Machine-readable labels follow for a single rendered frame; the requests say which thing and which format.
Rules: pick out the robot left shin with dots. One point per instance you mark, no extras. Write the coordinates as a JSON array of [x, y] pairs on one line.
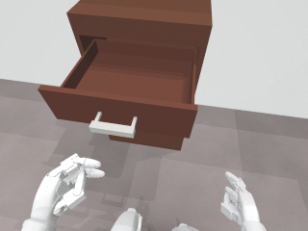
[[131, 210]]

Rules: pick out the left robot hand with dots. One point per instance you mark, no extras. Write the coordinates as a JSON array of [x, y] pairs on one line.
[[47, 204]]

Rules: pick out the cabinet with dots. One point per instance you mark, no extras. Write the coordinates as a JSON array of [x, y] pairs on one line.
[[175, 23]]

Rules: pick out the right robot forearm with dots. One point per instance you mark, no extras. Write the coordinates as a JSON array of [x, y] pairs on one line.
[[252, 225]]

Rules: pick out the drawer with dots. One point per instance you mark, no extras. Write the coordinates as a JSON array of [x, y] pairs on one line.
[[123, 80]]

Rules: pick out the left robot thigh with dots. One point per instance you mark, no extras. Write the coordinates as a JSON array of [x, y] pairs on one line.
[[128, 221]]

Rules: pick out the handle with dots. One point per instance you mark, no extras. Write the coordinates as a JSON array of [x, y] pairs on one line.
[[113, 129]]

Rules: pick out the left robot forearm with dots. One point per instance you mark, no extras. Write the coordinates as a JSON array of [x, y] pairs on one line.
[[33, 224]]

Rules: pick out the right robot hand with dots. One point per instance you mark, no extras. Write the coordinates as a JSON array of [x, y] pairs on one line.
[[243, 206]]

